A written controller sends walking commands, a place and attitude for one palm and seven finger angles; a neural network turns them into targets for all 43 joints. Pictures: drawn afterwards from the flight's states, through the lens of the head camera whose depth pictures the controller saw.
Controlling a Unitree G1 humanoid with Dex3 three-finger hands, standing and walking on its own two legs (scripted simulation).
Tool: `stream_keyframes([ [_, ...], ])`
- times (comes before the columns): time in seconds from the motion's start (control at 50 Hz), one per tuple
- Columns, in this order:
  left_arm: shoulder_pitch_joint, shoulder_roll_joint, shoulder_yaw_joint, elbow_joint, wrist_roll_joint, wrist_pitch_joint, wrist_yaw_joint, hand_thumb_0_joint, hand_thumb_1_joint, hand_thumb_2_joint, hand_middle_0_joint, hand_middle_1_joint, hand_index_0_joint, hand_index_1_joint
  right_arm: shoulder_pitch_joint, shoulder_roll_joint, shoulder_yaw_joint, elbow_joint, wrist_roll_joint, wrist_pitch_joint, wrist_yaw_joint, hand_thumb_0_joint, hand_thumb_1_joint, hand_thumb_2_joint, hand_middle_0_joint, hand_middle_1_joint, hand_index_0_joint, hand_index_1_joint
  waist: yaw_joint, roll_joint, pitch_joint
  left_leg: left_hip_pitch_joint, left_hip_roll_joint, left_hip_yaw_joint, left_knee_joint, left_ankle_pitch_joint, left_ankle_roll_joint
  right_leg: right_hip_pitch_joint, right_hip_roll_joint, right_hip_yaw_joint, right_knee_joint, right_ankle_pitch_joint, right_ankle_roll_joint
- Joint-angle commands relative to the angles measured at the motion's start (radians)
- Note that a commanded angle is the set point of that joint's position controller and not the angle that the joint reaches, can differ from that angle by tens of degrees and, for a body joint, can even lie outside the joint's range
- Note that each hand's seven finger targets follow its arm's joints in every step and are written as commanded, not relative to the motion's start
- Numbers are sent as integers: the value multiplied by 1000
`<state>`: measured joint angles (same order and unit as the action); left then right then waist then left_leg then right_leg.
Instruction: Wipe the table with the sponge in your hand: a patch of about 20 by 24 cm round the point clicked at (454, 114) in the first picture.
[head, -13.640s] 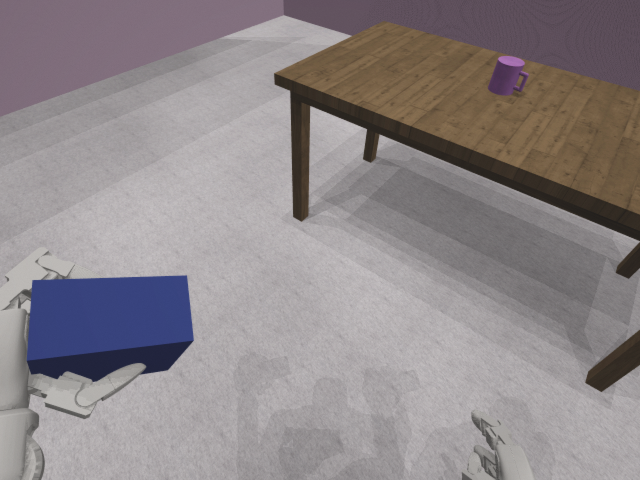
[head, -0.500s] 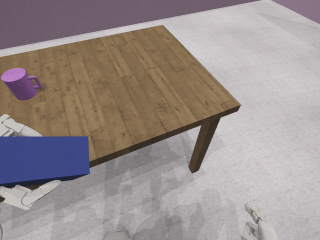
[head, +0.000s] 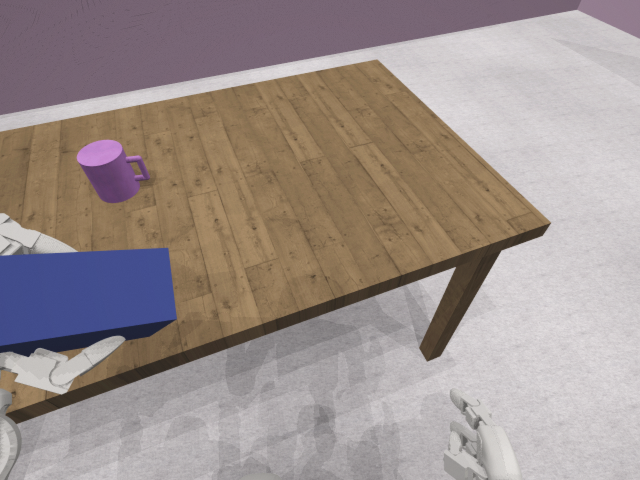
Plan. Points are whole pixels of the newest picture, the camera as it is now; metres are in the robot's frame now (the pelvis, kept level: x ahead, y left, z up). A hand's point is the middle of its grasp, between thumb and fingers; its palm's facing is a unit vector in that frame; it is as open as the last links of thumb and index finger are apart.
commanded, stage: shuffle to correct the standing spot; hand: left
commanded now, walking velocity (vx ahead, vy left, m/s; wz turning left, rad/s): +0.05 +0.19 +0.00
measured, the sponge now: (112, 302) +0.23 +0.22 +0.17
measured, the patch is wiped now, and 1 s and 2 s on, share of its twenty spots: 0.00 0.00 0.00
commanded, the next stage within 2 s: come to a stop and stand still in 1.34 s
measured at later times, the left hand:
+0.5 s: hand out of the picture +0.20 +0.30 +0.19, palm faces +0.41 -0.81 -0.43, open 10.4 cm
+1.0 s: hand out of the picture +0.19 +0.37 +0.17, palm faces +0.42 -0.79 -0.45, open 10.4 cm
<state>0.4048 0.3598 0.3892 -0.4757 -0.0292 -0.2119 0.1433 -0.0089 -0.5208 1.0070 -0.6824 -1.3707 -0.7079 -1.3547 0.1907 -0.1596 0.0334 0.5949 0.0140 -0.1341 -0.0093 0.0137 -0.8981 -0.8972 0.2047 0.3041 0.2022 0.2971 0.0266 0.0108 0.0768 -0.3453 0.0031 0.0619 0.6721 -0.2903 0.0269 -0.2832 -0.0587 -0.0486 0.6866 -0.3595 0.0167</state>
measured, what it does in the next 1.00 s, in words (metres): steps to the left: left foot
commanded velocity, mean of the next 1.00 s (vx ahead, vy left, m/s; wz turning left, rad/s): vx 0.11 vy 0.15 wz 0.00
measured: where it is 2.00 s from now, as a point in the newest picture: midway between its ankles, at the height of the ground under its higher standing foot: outside the picture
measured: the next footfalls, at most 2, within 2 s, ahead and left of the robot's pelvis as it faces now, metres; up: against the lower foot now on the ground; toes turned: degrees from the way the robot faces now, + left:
left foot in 0.52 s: +0.05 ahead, +0.25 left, +0.00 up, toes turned +0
right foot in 1.32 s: +0.03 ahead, +0.04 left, +0.00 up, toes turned -3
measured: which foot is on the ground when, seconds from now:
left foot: down 0.00-0.34, up 0.36-0.50, down 0.52-1.00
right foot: down 0.00-1.00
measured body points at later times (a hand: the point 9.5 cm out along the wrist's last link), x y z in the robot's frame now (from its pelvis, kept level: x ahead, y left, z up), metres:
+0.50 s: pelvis -0.01 +0.07 +0.01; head +0.01 +0.06 +0.45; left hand +0.17 +0.34 +0.21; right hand +0.14 -0.17 -0.09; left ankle +0.02 +0.21 -0.71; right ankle +0.00 -0.08 -0.72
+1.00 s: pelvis -0.02 +0.12 +0.00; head -0.01 +0.12 +0.45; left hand +0.16 +0.41 +0.20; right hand +0.15 -0.10 -0.09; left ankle +0.02 +0.25 -0.72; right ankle -0.01 +0.01 -0.72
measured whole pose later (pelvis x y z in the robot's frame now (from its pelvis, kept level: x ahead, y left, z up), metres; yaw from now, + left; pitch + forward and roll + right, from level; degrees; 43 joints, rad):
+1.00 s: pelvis -0.02 +0.12 +0.00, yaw +1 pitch -2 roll +1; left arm 0.44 0.37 0.37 -0.44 -0.01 -0.19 0.14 -0.01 -0.52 1.01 -0.68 -1.37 -0.71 -1.35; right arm 0.20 -0.20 0.00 0.61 0.02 -0.12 -0.04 0.01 -0.90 -0.90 0.20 0.30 0.20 0.30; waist -0.01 0.01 0.06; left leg -0.34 0.01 0.02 0.67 -0.29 0.00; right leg -0.29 -0.04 -0.05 0.69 -0.33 0.00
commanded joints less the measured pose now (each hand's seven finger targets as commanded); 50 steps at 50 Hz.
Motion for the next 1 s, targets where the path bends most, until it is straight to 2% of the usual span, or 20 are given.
stream_keyframes([
  [0.0,-52,167,66,-202,-9,-56,23,0,100,1300,-1200,-1600,-1200,-1600,-64,-158,-83,-158,2,-33,4,0,-900,-900,200,300,200,300,-22,-278,-162,-147,-8,-17,136,-10,-39,180,-282,410,-306,369,-156],
  [0.02,-53,171,70,-205,-16,-56,27,0,100,1300,-1200,-1600,-1200,-1600,-78,-162,-89,-158,5,-20,7,0,-900,-900,200,300,200,300,-10,-335,-133,-207,11,-70,258,-140,-47,170,-379,473,-331,387,-216],
  [0.06,-47,192,105,-231,-11,-57,39,0,100,1300,-1200,-1600,-1200,-1600,-96,-137,-65,-140,-2,0,7,0,-900,-900,200,300,200,300,-16,-174,-121,-181,85,-181,195,-217,-21,125,-392,399,-248,441,-206],
  [0.12,-22,195,117,-280,-5,-64,40,0,100,1300,-1200,-1600,-1200,-1600,-84,-133,-69,-141,2,12,-15,0,-900,-900,200,300,200,300,-43,18,-195,124,-21,-18,-202,143,-35,47,-139,76,-28,386,-65],
  [0.16,0,206,120,-347,-9,-76,35,0,100,1300,-1200,-1600,-1200,-1600,-74,-174,-100,-177,13,-12,-25,0,-900,-900,200,300,200,300,-27,254,-225,213,206,-269,-247,433,84,-120,6,-15,214,-93,9],
  [0.2,67,194,131,-265,-21,-62,23,0,100,1300,-1200,-1600,-1200,-1600,-61,-177,-99,-167,4,-23,-22,0,-900,-900,200,300,200,300,-29,266,-182,107,221,-294,-259,424,136,-111,21,-23,221,-195,1],
  [0.28,10,185,119,-277,-7,-70,29,0,100,1300,-1200,-1600,-1200,-1600,-86,-178,-79,-155,5,-38,-13,0,-900,-900,200,300,200,300,-11,106,-186,-95,108,-119,-91,177,39,207,-31,22,-196,197,-30],
  [0.32,43,195,119,-218,-25,-60,28,0,100,1300,-1200,-1600,-1200,-1600,-59,-175,-114,-170,12,-24,-4,0,-900,-900,200,300,200,300,-16,-357,-121,-204,-22,-38,243,-145,-45,129,-347,521,-375,182,-182],
  [0.38,7,203,131,-238,-15,-68,42,0,100,1300,-1200,-1600,-1200,-1600,-80,-149,-76,-129,0,0,1,0,-900,-900,200,300,200,300,-29,-164,-112,-204,82,-163,278,-195,-29,106,-364,378,-274,343,-194],
  [0.46,15,186,113,-253,-7,-70,40,0,100,1300,-1200,-1600,-1200,-1600,-76,-132,-83,-123,1,-11,-30,0,-900,-900,200,300,200,300,-38,-18,-166,161,-8,12,-207,87,-29,-9,-148,84,-77,244,-63],
  [0.5,-17,188,109,-304,-7,-77,35,0,100,1300,-1200,-1600,-1200,-1600,-67,-178,-105,-151,10,-26,-33,0,-900,-900,200,300,200,300,-26,194,-187,177,188,-211,-245,211,68,-101,-9,-4,126,-16,0],
  [0.54,26,210,129,-245,-17,-64,23,0,100,1300,-1200,-1600,-1200,-1600,-59,-180,-103,-140,6,-41,-34,0,-900,-900,200,300,200,300,-31,253,-147,81,238,-314,-327,158,137,-134,22,-17,282,-185,8],
  [0.64,-37,200,118,-275,-2,-71,29,0,100,1300,-1200,-1600,-1200,-1600,-86,-168,-72,-122,7,-56,-16,0,-900,-900,200,300,200,300,-16,88,-164,-122,98,-105,-108,-13,52,203,-30,24,-223,143,-29],
  [0.68,-19,194,107,-236,-18,-62,23,0,100,1300,-1200,-1600,-1200,-1600,-67,-167,-105,-138,7,-41,-5,0,-900,-900,200,300,200,300,-16,-349,-111,-186,-22,-24,233,-155,-27,101,-327,516,-409,44,-180],
  [0.72,-43,199,125,-267,-20,-63,31,0,100,1300,-1200,-1600,-1200,-1600,-91,-153,-83,-118,1,-31,2,0,-900,-900,200,300,200,300,-27,-211,-76,-174,68,-145,265,-168,-22,28,-378,460,-368,134,-230],
  [0.78,11,178,121,-233,-9,-66,29,0,100,1300,-1200,-1600,-1200,-1600,-70,-123,-66,-105,-2,-21,-18,0,-900,-900,200,300,200,300,-41,-2,-174,141,-11,-17,-216,48,-13,8,-133,104,-112,196,-81],
  [0.82,-19,171,104,-250,-4,-74,27,0,100,1300,-1200,-1600,-1200,-1600,-61,-171,-97,-134,5,-30,-28,0,-900,-900,200,300,200,300,-26,172,-193,201,175,-246,-276,188,71,-91,7,-4,92,16,-11],
  [0.88,-15,170,93,-186,-3,-51,9,0,100,1300,-1200,-1600,-1200,-1600,-73,-161,-87,-134,1,-28,-35,0,-900,-900,200,300,200,300,-32,188,-116,13,246,-346,-358,48,163,-78,15,0,178,-140,-11],
  [0.94,-66,181,91,-259,9,-67,12,0,100,1300,-1200,-1600,-1200,-1600,-89,-162,-74,-133,11,-38,-32,0,-900,-900,200,300,200,300,-16,110,-149,-73,133,-150,-200,-9,86,156,13,-17,-192,93,-24],
  [0.98,-46,187,94,-225,1,-64,9,0,100,1300,-1200,-1600,-1200,-1600,-62,-150,-86,-133,6,-41,-27,0,-900,-900,200,300,200,300,-35,-169,-163,-101,-14,-39,11,-128,10,125,-150,287,-339,39,-111],
])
